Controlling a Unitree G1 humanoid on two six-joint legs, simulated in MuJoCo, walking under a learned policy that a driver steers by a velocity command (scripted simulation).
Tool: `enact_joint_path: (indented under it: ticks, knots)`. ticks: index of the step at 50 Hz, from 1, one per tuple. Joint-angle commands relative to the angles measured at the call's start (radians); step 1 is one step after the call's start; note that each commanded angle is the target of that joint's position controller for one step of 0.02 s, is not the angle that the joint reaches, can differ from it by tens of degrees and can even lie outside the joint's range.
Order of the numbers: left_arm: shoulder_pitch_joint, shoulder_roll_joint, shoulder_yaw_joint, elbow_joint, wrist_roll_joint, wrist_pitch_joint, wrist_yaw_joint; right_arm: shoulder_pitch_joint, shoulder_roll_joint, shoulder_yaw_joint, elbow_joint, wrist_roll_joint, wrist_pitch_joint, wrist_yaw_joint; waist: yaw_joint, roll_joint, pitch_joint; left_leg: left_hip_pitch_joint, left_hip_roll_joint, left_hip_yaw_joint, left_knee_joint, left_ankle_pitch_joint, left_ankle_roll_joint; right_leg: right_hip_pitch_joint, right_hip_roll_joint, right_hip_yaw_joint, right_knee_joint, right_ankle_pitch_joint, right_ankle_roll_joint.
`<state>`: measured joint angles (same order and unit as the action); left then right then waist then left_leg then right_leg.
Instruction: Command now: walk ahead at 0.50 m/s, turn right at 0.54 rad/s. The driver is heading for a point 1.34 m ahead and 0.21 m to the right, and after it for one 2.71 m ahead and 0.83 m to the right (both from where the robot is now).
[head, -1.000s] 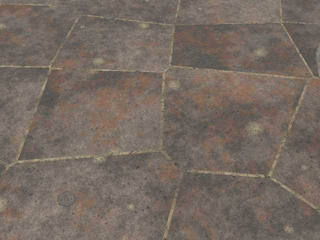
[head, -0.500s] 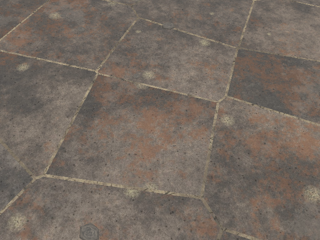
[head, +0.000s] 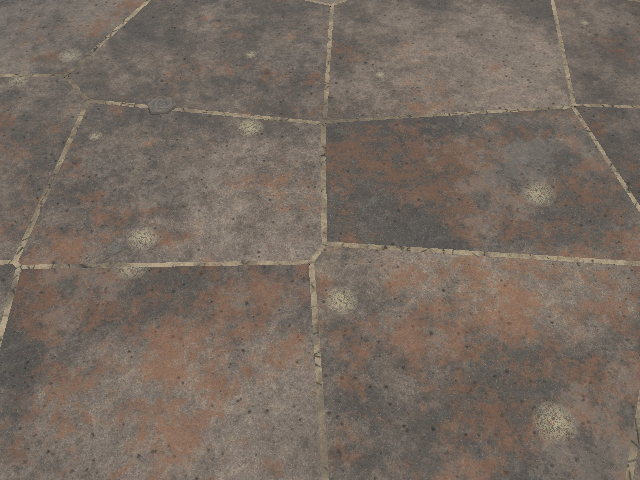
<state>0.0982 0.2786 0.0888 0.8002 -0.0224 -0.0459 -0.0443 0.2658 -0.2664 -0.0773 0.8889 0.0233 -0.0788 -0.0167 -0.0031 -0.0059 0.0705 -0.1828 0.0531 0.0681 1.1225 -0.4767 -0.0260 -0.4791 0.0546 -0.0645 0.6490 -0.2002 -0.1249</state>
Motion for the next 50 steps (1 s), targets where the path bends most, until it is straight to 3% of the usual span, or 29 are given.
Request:
enact_joint_path:
  ticks: [1,2,3,7,11,14,17,19,20,21,22,23,24,25,26,27,29,32,34,37,41,43,44,45,46,47,48,49,50]
  knots:
    - [0.196,0.142,0.036,-0.018,0.004,-0.025,0.009,-0.103,-0.111,-0.010,-0.145,0.022,-0.086,0.012,0.071,0.007,-0.192,-0.607,0.021,-0.166,0.198,0.062,0.046,0.633,-0.310,0.597,-0.365,0.037,-0.224]
    - [0.131,0.099,0.023,-0.034,0.003,-0.029,0.013,-0.105,-0.129,-0.020,-0.132,-0.010,-0.079,0.004,0.034,0.014,-0.153,-0.531,0.053,-0.161,0.104,0.099,0.041,0.503,-0.269,0.499,-0.372,0.127,-0.195]
    - [0.098,0.088,0.017,-0.054,0.012,-0.030,0.019,-0.085,-0.135,-0.027,-0.127,-0.020,-0.065,0.003,0.004,0.000,-0.133,-0.462,0.069,-0.163,0.065,0.126,0.032,0.411,-0.246,0.455,-0.393,0.187,-0.191]
    - [0.129,0.152,0.030,-0.064,0.009,-0.033,0.044,-0.133,-0.092,-0.018,-0.158,-0.037,-0.028,-0.001,-0.009,-0.007,-0.088,-0.425,0.058,-0.122,-0.159,0.239,-0.028,0.260,-0.205,0.357,-0.436,0.315,-0.182]
    - [0.181,0.161,0.034,-0.063,-0.001,-0.019,0.057,-0.281,-0.058,0.002,-0.199,-0.032,-0.031,0.011,0.053,-0.060,-0.068,-0.345,-0.011,-0.100,-0.484,0.521,-0.041,0.204,-0.127,0.285,-0.413,0.219,-0.110]
    - [0.234,0.157,0.034,-0.051,-0.005,-0.010,0.058,-0.347,-0.077,0.001,-0.227,-0.015,-0.040,0.025,0.083,-0.082,-0.068,-0.313,-0.042,-0.112,-0.586,0.567,-0.033,0.246,-0.152,0.346,-0.371,0.144,-0.092]
    - [0.248,0.149,0.032,-0.052,-0.004,0.000,0.064,-0.336,-0.119,-0.011,-0.234,-0.012,-0.056,0.037,0.066,-0.105,-0.078,-0.291,-0.049,-0.138,-0.646,0.472,-0.003,0.343,-0.191,0.442,-0.278,0.117,-0.075]
    - [0.222,0.138,0.028,-0.067,0.001,0.004,0.066,-0.224,-0.145,-0.026,-0.207,-0.014,-0.069,0.037,-0.003,-0.130,-0.110,-0.148,-0.057,-0.117,-0.694,0.432,0.038,0.345,-0.171,0.462,-0.183,0.182,-0.046]
    - [0.210,0.097,0.013,-0.082,0.007,0.001,0.063,-0.106,-0.182,-0.040,-0.186,-0.030,-0.075,0.031,-0.061,-0.106,-0.201,0.053,0.008,-0.163,-0.676,0.428,0.083,0.286,-0.118,0.417,-0.021,0.204,-0.012]
    - [0.229,0.043,-0.008,-0.106,0.028,-0.002,0.062,0.059,-0.243,-0.054,-0.172,-0.039,-0.071,0.022,-0.112,0.033,-0.354,0.323,0.191,-0.359,-0.660,0.371,0.140,0.139,-0.036,0.308,0.274,-0.020,0.032]
    - [0.378,0.015,-0.018,-0.137,-0.015,-0.013,0.059,0.106,-0.301,-0.067,-0.131,-0.043,-0.057,0.032,-0.024,0.411,-0.428,0.556,0.387,-0.864,-0.789,0.108,0.300,-0.214,0.048,0.232,0.560,-0.424,0.080]
    - [0.351,0.129,0.000,-0.098,-0.025,-0.012,0.063,0.065,-0.184,-0.041,-0.157,-0.022,-0.053,0.036,-0.057,0.241,-0.325,0.487,0.357,-0.855,-0.831,-0.098,0.270,-0.309,-0.033,0.268,0.664,-0.360,0.092]
    - [0.243,0.166,0.010,-0.110,-0.014,-0.008,0.060,0.025,-0.128,-0.025,-0.162,-0.019,-0.046,0.033,-0.082,0.141,-0.204,0.361,0.306,-0.673,-0.837,-0.054,0.225,-0.324,-0.060,0.238,0.672,-0.262,0.095]
    - [0.194,0.144,0.007,-0.119,-0.002,-0.006,0.062,-0.017,-0.118,-0.017,-0.162,-0.031,-0.039,0.035,-0.063,0.067,-0.141,0.235,0.260,-0.557,-0.852,0.081,0.209,-0.282,-0.090,0.212,0.646,-0.198,0.098]
    - [0.161,0.128,0.008,-0.132,0.009,-0.009,0.059,-0.041,-0.100,-0.010,-0.153,-0.036,-0.035,0.035,-0.046,0.062,-0.089,0.146,0.224,-0.476,-0.872,0.185,0.213,-0.263,-0.111,0.213,0.590,-0.158,0.097]
    - [0.169,0.108,0.006,-0.136,0.003,-0.009,0.053,-0.049,-0.092,-0.005,-0.146,-0.042,-0.037,0.034,-0.022,0.091,-0.079,0.088,0.199,-0.412,-0.893,0.253,0.210,-0.214,-0.133,0.210,0.550,-0.137,0.094]
    - [0.178,0.073,-0.002,-0.138,-0.002,-0.005,0.047,-0.040,-0.090,-0.005,-0.129,-0.031,-0.044,0.036,-0.007,0.107,-0.082,0.059,0.182,-0.338,-0.928,0.336,0.229,-0.188,-0.142,0.183,0.470,-0.133,0.098]
    - [0.103,0.046,-0.019,-0.170,0.014,-0.008,0.042,-0.022,-0.142,-0.018,-0.107,-0.018,-0.045,0.031,-0.012,0.079,-0.071,0.061,0.194,-0.267,-0.968,0.447,0.256,-0.212,-0.166,0.147,0.299,-0.040,0.116]
    - [0.048,0.032,-0.029,-0.181,0.014,-0.016,0.034,-0.012,-0.161,-0.022,-0.098,-0.013,-0.036,0.028,-0.029,0.074,-0.066,0.055,0.172,-0.201,-0.979,0.483,0.242,-0.179,-0.166,0.117,0.168,0.068,0.121]
    - [-0.041,0.032,-0.036,-0.200,0.007,-0.025,0.022,0.034,-0.182,-0.023,-0.076,-0.003,-0.023,0.027,-0.064,0.080,-0.051,0.056,0.152,-0.136,-0.970,0.497,0.217,-0.107,-0.135,0.074,0.013,0.174,0.124]
    - [-0.108,0.060,-0.030,-0.232,0.000,-0.029,0.009,0.088,-0.203,-0.026,-0.040,0.009,-0.002,0.027,-0.067,0.102,-0.029,0.146,0.205,-0.147,-0.924,0.528,0.194,-0.078,-0.110,0.060,-0.087,0.122,0.089]
    - [-0.024,0.092,-0.012,-0.213,0.007,-0.031,0.009,0.067,-0.217,-0.027,-0.034,0.014,0.008,0.022,0.003,0.106,-0.071,0.158,0.198,-0.114,-0.812,0.718,0.164,0.074,-0.073,0.028,-0.153,0.108,0.053]
    - [0.105,0.132,0.012,-0.170,0.013,-0.029,0.016,0.072,-0.198,-0.019,-0.032,0.012,0.011,0.020,0.063,0.086,-0.151,0.122,0.153,-0.069,-0.656,0.839,0.139,0.266,-0.047,0.009,-0.173,0.116,0.026]
    - [0.277,0.195,0.036,-0.134,0.020,-0.024,0.028,0.065,-0.155,0.001,-0.050,-0.008,0.007,0.017,0.137,0.024,-0.273,-0.040,0.107,-0.024,-0.398,0.694,0.097,0.538,-0.167,0.141,-0.141,0.134,-0.026]
    - [0.349,0.307,0.055,-0.123,0.030,-0.017,0.034,0.154,-0.044,0.038,-0.086,-0.026,-0.013,0.022,0.095,-0.245,-0.390,-0.436,-0.056,-0.004,-0.005,0.127,0.027,0.863,-0.426,0.604,-0.214,0.028,-0.187]
    - [0.373,0.228,0.035,-0.118,0.017,-0.018,0.030,0.124,-0.113,0.024,-0.072,-0.009,-0.033,0.027,0.127,-0.217,-0.445,-0.563,-0.056,-0.145,0.145,-0.103,0.032,0.869,-0.454,0.794,-0.325,-0.104,-0.222]
    - [0.302,0.185,0.017,-0.123,0.015,-0.022,0.027,0.045,-0.171,0.007,-0.099,0.017,-0.043,0.033,0.114,-0.164,-0.287,-0.647,0.000,-0.146,0.183,-0.040,0.047,0.754,-0.418,0.655,-0.339,-0.111,-0.179]
    - [0.240,0.151,0.006,-0.130,0.016,-0.024,0.026,-0.006,-0.164,0.009,-0.108,0.014,-0.044,0.031,0.088,-0.109,-0.208,-0.629,0.043,-0.124,0.143,0.051,0.054,0.622,-0.369,0.529,-0.355,-0.060,-0.150]
    - [0.183,0.121,-0.004,-0.133,0.021,-0.026,0.022,-0.025,-0.155,0.007,-0.108,-0.002,-0.038,0.028,0.056,-0.076,-0.144,-0.586,0.069,-0.119,0.079,0.112,0.048,0.495,-0.332,0.447,-0.388,0.016,-0.134]
